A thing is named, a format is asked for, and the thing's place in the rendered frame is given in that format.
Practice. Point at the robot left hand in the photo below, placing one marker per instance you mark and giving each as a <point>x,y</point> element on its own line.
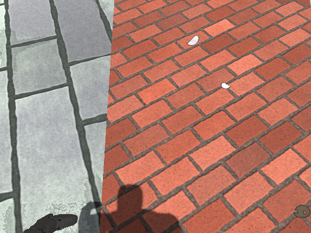
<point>51,223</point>

